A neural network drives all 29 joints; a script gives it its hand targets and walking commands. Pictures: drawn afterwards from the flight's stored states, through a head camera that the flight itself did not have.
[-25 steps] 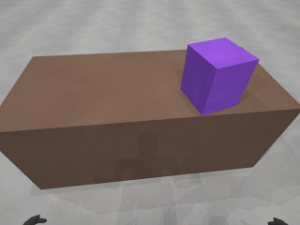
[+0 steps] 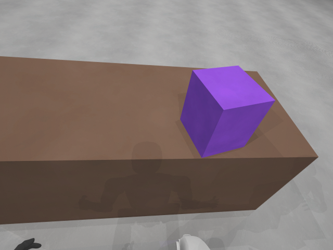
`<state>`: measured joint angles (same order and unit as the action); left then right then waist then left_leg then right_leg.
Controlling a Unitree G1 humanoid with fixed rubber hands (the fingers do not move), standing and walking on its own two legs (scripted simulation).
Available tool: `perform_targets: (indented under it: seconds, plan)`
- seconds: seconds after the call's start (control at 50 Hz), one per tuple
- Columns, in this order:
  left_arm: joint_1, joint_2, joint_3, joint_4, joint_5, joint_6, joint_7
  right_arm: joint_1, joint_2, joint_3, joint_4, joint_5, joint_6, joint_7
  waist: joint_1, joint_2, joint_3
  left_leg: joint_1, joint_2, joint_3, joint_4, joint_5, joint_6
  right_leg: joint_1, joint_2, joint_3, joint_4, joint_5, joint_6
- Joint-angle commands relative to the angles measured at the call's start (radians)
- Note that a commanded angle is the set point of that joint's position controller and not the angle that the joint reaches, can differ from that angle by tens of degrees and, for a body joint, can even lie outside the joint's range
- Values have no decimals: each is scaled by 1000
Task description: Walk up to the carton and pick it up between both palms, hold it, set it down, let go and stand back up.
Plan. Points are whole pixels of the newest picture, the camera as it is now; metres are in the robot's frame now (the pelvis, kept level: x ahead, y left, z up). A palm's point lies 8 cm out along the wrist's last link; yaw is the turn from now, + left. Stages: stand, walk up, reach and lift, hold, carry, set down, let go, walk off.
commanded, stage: walk up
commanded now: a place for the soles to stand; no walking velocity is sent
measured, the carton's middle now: (220, 111) +0.61 -0.25 -0.03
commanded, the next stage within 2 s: none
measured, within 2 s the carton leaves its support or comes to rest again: neither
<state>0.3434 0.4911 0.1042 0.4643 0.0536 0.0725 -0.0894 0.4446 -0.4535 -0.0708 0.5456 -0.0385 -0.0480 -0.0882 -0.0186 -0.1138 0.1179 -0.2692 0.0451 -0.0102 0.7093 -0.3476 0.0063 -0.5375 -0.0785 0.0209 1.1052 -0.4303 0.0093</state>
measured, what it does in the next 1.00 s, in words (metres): steps to the right: right foot, then left foot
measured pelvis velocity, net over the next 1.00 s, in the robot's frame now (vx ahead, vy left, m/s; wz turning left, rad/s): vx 0.17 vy -0.21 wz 0.09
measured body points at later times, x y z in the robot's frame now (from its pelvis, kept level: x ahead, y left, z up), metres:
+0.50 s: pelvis +0.12 -0.16 +0.00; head +0.12 -0.15 +0.44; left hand +0.16 +0.18 -0.08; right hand +0.29 -0.46 -0.05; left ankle +0.18 -0.06 -0.72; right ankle +0.15 -0.25 -0.72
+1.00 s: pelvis +0.17 -0.21 +0.02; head +0.19 -0.23 +0.47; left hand +0.30 +0.12 -0.04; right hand +0.33 -0.52 -0.08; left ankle +0.18 -0.06 -0.72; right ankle +0.17 -0.29 -0.72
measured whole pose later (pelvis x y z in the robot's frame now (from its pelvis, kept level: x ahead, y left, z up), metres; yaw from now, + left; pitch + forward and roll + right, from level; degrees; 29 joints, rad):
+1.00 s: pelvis +0.17 -0.21 +0.02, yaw +5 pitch -3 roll +1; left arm 0.16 0.44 0.01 0.72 -0.02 -0.01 -0.01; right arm 0.15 -0.45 -0.01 0.84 0.01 -0.01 -0.02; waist 0.00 0.04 0.08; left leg -0.19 0.03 -0.01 0.48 -0.23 -0.04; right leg -0.16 0.01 -0.10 0.50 -0.30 -0.05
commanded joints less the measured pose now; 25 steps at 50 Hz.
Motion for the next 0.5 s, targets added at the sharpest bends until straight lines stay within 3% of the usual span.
perform_targets:
  seconds: [0.0,0.06,0.08,0.12,0.14,0.16,0.18,0.2,0.22,0.24,0.28,0.3,0.36,0.44,0.46,0.48]
  plan:
    - [-22,107,46,-98,-1,-12,-5,1,-279,-86,-78,-6,-24,-7,-4,317,31,-9,189,-297,-281,-84,214,-111,-37,9,-92,70,-3]
    - [-54,100,42,-101,-13,-16,-11,-11,-300,-93,-82,-2,-21,-7,-7,322,6,-88,179,-253,-256,-177,177,25,-31,-16,-201,154,-23]
    - [-45,102,44,-95,-18,-17,-12,-36,-309,-94,-88,2,-18,-6,10,325,-5,-139,174,-220,-240,-202,160,110,-24,-30,-238,159,-30]
    - [63,110,53,-56,-26,-21,-6,-92,-310,-90,-97,6,-10,-1,91,293,-49,-283,150,-123,-127,-192,116,385,9,-87,-341,186,-46]
    - [154,131,66,-20,-30,-27,1,-69,-276,-80,-91,1,-1,3,131,197,-101,-314,115,-64,61,-148,96,518,34,-72,-381,143,-46]
    - [243,176,82,7,-29,-36,14,-35,-215,-61,-90,6,5,7,183,12,-153,-393,54,-15,343,-117,63,638,35,-14,-453,49,-69]
    - [261,252,96,-13,-14,-47,32,-44,-111,-25,-130,20,5,9,197,-251,-155,-515,-57,-19,606,-364,25,559,-188,319,-594,-44,-124]
    - [161,284,99,-76,-27,-53,29,-53,-149,-50,-159,44,18,-13,160,-266,-149,-535,-101,-109,668,-350,34,458,-321,683,-846,-199,-278]
    - [111,273,99,-73,-48,-58,37,-87,-201,-69,-157,31,20,-24,134,-178,-87,-533,-44,-146,686,-290,34,408,-350,706,-886,-287,-310]
    - [99,256,89,-63,-48,-52,46,-100,-238,-72,-130,37,20,-19,127,-88,-49,-506,-19,-127,670,-236,33,372,-320,582,-841,-259,-290]
    - [7,212,68,-67,-37,-42,56,9,-233,-71,-47,45,13,-5,54,-66,-12,-369,15,-61,577,-195,37,255,-230,349,-742,-79,-245]
    - [-19,193,58,-69,-31,-43,56,25,-213,-67,-33,45,13,4,36,-88,-4,-273,2,-33,511,-182,34,149,-207,282,-741,-56,-238]
    - [-35,151,40,-61,-18,-52,60,-2,-177,-58,-39,38,23,34,21,-77,39,-141,6,11,287,-127,36,51,-187,205,-756,-52,-221]
    - [-54,130,9,-45,-43,-69,64,-44,-154,-54,-31,32,19,55,-11,28,-33,126,-23,3,-27,121,52,16,-177,124,-647,30,-145]
    - [-41,117,2,-31,-49,-72,64,-44,-159,-56,-24,26,14,54,-19,53,-49,183,-44,-5,-89,112,57,9,-168,104,-587,43,-127]
    - [-16,101,-7,-18,-54,-75,62,-62,-173,-56,-26,20,10,49,-25,102,-65,237,-22,-68,-163,93,70,-19,-160,81,-544,43,-100]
